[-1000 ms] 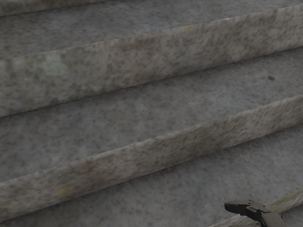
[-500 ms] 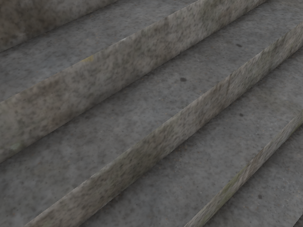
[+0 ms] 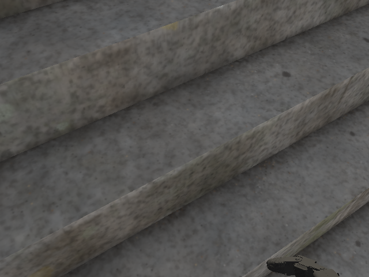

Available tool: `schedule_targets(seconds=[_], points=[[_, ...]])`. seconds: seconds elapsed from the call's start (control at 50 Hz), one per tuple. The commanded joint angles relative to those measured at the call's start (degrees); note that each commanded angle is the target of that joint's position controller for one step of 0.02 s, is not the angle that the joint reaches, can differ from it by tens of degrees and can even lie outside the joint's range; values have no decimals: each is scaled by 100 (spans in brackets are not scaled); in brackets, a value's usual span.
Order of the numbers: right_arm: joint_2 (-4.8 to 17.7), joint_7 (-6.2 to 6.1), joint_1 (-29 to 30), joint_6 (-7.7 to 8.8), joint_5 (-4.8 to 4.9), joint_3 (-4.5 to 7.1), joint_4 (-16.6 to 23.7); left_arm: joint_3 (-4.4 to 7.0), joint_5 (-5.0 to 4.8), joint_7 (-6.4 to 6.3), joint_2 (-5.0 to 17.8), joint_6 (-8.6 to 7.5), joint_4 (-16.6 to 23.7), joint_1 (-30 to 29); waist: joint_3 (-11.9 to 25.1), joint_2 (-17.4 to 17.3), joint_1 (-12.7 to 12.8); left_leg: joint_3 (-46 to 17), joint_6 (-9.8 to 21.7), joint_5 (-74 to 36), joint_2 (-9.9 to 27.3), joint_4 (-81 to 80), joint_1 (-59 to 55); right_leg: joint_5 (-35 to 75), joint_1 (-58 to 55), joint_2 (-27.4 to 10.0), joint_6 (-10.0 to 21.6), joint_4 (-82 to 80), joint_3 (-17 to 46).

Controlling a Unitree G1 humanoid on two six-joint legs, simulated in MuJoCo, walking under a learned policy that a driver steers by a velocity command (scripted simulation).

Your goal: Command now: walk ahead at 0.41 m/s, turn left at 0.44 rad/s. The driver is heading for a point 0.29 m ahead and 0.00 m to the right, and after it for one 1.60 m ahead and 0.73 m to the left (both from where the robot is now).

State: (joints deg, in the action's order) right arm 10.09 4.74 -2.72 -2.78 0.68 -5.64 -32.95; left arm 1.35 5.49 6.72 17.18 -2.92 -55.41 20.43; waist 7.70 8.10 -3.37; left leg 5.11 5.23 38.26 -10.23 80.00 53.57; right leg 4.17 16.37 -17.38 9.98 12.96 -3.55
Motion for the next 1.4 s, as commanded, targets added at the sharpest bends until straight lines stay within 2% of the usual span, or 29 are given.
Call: schedule_targets(seconds=[0.02,0.04,0.06,0.1,0.16,0.3,0.4,0.5,0.52,0.58,0.62,0.64,0.66,0.68,0.72,0.74,0.78,0.82,0.88,0.92,1.1,1.16,1.2,1.24,1.28,1.32,1.36,1.38,1.4], points=[[1621,-197,-3771,-39,-453,691,-1287,163,322,185,440,329,291,-370,1375,-1263,-1239,-3552,1441,-1462,328,-3398,-3635,1117,2537,927,573,5673,319],[1554,-154,-4200,240,-528,711,-1307,145,40,215,-2,350,1037,-706,1424,-2875,-997,-6412,1126,1697,1506,-5497,-4157,116,4114,1877,163,7308,2308],[1301,-57,-3710,510,-352,671,-1333,197,-397,-151,144,278,1293,-1482,51,-3334,-936,-6434,1074,2612,1486,-5346,-3681,-375,5313,2531,-44,8695,2702],[392,205,-2806,652,-271,478,-1721,144,-291,-458,265,109,1256,-1955,-808,-2447,-227,-4798,1030,635,1012,-4666,-3302,-762,6233,2611,-24,10428,2230],[97,153,-958,576,-249,444,-1857,-27,-330,-435,13,-33,942,-1465,-857,-1108,654,-4211,934,557,748,-4902,-1472,-1107,5777,2141,-18,10942,1535],[250,30,-2742,1063,-351,299,-2628,-154,16,-401,-114,231,996,-2219,-472,-1516,26,-3701,771,-1003,1015,-5245,-2378,-952,5707,1607,-412,10780,201],[311,13,-4209,1023,-442,347,-3074,-399,-140,-583,-579,50,1540,-3377,-843,-1556,-656,-4789,1136,-1202,1583,-5226,-5200,-2128,8129,1488,-365,10084,450],[185,-5,-4674,915,-731,390,-3644,-528,-106,-368,-1035,212,2215,-4608,-1378,-1905,-759,-5059,1342,-1658,1956,-5994,-5180,-1568,8845,970,-210,8876,173],[242,124,-3784,877,-429,434,-3211,-494,-18,-375,-1006,257,2350,-4775,-1372,-1749,-468,-4579,1495,-2643,1962,-6676,-3846,-1794,7338,945,-253,8195,-674],[234,457,-3329,1072,-313,445,-3412,-516,-129,-112,-1205,484,2438,-4200,-915,-2365,360,-3408,1261,-7161,2219,-7357,-1107,-2100,2282,1567,-509,8017,-1127],[923,479,-3189,1237,-13,750,-3307,-105,-327,-186,-94,506,2276,-3546,298,-2294,714,-2818,1068,-11885,2181,-6118,-3538,-2943,1670,2286,-536,5764,-1070],[788,495,-3371,1201,-254,862,-3527,32,-255,-274,-41,497,1801,-2182,1150,-1866,982,-2710,721,-11423,1901,-4556,-3578,-2420,316,1948,-108,4859,255],[150,624,-3951,1082,-558,731,-3520,13,-281,-300,-71,480,1107,-601,2532,286,1074,-2929,684,-7984,1149,-2825,-1911,-3361,-1900,835,773,2856,2995],[47,677,-3781,885,-494,825,-3744,58,-126,-358,53,540,906,-143,1796,1384,1335,-3118,394,-4605,578,122,-693,-6420,-1347,-121,937,1114,5243],[317,577,-3159,719,-338,1017,-3627,-69,-329,-448,63,234,518,-1020,122,-214,730,-2534,145,-4885,810,3467,137,-6844,820,-392,670,674,5393],[247,411,-2642,752,-350,987,-3525,-202,-359,-447,-507,182,334,-1373,-7,-1173,568,-2394,258,-4918,856,3832,494,-5839,865,-421,583,970,4502],[-80,335,-1936,702,-211,888,-3255,-462,-365,-387,-1422,154,-41,-1787,-261,-1598,197,-2518,732,-5139,959,3832,952,-4174,1098,-122,-77,1234,2734],[-365,339,-1648,695,-87,798,-3204,-380,-410,-451,-1406,-57,-286,-1697,-384,-1139,-104,-2197,1005,-4506,1073,3757,1106,-2384,1130,360,-194,1064,976],[-278,290,-1398,680,-20,722,-3097,-250,-74,-405,-936,-185,-335,-1584,-330,-1107,-262,-1465,871,-4437,1132,3569,1026,-1915,1460,718,-554,643,-388],[-78,334,-1304,667,110,757,-3162,-203,28,-367,-669,-61,-557,-933,-240,-453,7,-1417,910,-4278,924,5055,1841,-1997,763,567,-395,447,-205],[110,160,370,485,-111,675,-2344,-515,161,-228,-953,-319,-1450,948,-702,-710,375,-1661,1508,-4537,1042,5717,4741,-747,-1714,121,-283,261,-537],[115,-67,1274,275,35,674,-1759,-595,335,-86,-1151,-352,-1398,1115,-433,-659,445,-1123,1409,-4326,1379,4214,4003,174,-1470,-13,-313,-199,-832],[34,-224,1656,133,45,706,-1510,-566,358,-51,-942,-346,-1697,1771,-465,-439,480,-944,1325,-3923,1305,3599,4159,2231,-2226,-138,-421,-85,-924],[85,-23,2693,-137,-37,583,-946,-375,-173,124,-84,-290,-1326,628,-297,-219,31,939,1130,-1737,1225,1066,1550,5478,-526,-78,-99,-636,-1480],[-125,246,1637,-112,101,581,-1263,-223,-296,66,768,-526,-1361,712,-160,448,-337,834,719,-1231,739,816,912,9478,-1618,-656,-39,271,-1602],[207,99,675,-8,97,626,-1458,-132,-86,131,923,-531,-1323,603,437,423,-428,553,961,-1929,284,-227,67,10725,-2225,-464,110,1237,-1478],[595,-102,-1521,-101,84,828,-2118,-114,136,233,495,-385,-1398,189,821,503,-990,-301,858,-2382,86,-1813,-2510,9571,-748,-80,351,3051,-1082],[872,-499,-1421,88,-202,1072,-2018,96,-1010,-413,320,-485,-37,-402,874,-742,-613,-1628,1319,155,284,-2705,-3507,5756,454,866,-192,5395,-1287],[1001,-691,-904,209,-208,1092,-2051,0,-725,-472,14,-607,402,-1398,598,-2362,-456,-4237,1948,188,1164,-4699,-3368,49,2172,2009,-413,8350,-699]])
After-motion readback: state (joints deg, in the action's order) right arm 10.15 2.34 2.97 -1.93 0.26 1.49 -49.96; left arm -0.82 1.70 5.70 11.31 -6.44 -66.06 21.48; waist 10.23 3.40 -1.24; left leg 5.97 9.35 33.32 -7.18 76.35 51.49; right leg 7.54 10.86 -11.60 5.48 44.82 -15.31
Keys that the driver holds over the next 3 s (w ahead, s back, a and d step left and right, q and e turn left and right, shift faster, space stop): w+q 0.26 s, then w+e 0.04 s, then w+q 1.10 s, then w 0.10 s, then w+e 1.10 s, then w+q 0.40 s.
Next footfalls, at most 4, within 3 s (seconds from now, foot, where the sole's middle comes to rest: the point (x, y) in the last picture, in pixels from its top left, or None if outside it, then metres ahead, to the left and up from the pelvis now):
0.62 right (212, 257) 0.41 -0.07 -0.42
1.28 left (81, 180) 0.53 0.23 -0.21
1.74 right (93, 19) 0.86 0.20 -0.01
2.24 left None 0.98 0.50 0.20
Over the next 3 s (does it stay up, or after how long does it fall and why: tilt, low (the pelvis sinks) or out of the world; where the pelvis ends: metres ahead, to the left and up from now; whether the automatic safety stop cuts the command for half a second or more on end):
stays up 1.27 0.38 1.15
